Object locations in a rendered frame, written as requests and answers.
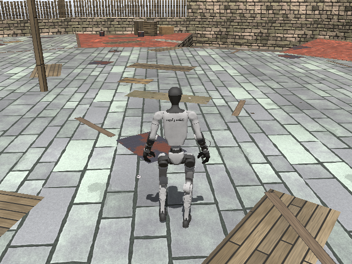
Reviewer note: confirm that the robot right hand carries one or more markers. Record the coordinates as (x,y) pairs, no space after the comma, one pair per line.
(204,155)

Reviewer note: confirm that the robot right upper arm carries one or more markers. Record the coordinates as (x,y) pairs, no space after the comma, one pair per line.
(195,124)

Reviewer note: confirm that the left robot forearm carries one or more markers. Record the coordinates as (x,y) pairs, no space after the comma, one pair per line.
(148,145)

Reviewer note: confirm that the right robot forearm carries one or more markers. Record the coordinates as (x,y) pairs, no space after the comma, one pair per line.
(202,144)

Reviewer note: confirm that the robot left upper arm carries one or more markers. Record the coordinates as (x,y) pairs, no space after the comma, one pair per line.
(155,125)

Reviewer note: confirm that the robot left hand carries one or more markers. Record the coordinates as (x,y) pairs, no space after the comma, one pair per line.
(148,154)

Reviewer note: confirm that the right robot thigh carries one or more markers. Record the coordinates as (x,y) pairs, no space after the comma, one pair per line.
(189,163)

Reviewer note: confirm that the robot torso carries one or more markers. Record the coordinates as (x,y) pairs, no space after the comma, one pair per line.
(175,127)

